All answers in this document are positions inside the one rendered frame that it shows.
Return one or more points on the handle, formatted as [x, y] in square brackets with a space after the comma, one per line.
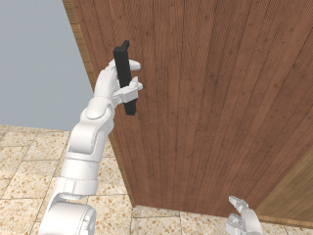
[123, 70]

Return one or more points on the robot left forearm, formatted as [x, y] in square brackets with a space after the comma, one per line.
[85, 148]

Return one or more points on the left robot hand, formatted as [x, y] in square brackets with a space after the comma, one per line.
[107, 85]

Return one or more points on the wardrobe door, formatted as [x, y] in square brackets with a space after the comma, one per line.
[292, 198]
[226, 107]

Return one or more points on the left robot upper arm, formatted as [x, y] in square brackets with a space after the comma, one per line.
[68, 218]

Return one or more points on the right robot hand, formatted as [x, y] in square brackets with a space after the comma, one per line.
[247, 222]

